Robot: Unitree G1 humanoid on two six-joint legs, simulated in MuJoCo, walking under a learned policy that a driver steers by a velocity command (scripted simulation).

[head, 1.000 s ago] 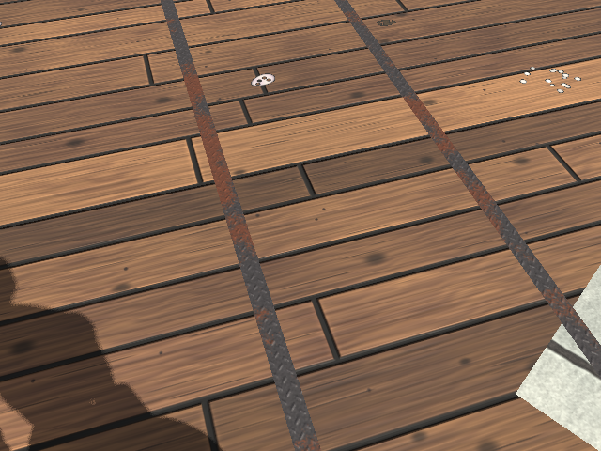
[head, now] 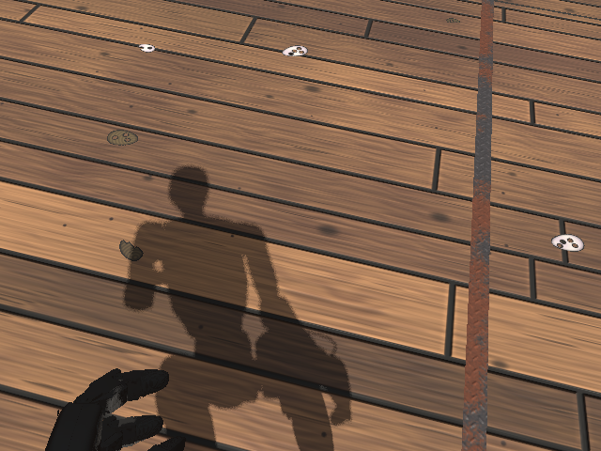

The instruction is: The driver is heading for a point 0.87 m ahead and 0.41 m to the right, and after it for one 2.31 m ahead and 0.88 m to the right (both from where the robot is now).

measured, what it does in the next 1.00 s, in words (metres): walks ahead, turning right: right foot, then left foot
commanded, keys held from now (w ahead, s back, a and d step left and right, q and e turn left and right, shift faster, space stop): w+e+shift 0.12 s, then e+shift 0.74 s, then w+e+shift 0.14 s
